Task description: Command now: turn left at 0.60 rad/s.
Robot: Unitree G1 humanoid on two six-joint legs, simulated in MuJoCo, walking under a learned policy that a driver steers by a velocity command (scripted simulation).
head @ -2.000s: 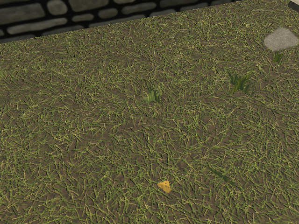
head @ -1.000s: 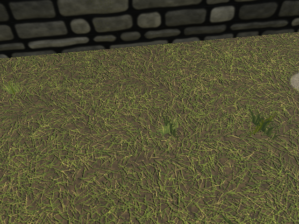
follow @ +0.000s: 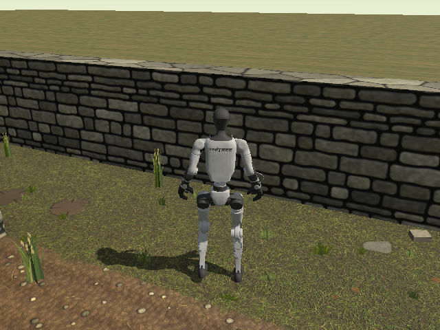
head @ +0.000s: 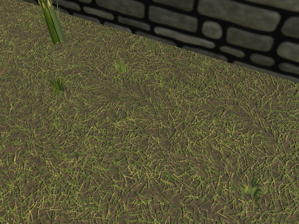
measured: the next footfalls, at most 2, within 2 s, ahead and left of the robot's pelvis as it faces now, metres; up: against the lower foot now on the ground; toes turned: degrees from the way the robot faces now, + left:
left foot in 0.10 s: +0.04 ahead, +0.13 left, +0.00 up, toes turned +5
right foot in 0.50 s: +0.04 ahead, -0.10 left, +0.00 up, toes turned +4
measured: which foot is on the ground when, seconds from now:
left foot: up 0.00-0.08, down 0.10-1.00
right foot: down 0.00-0.10, up 0.12-0.48, down 0.50-0.70, up 0.72-1.00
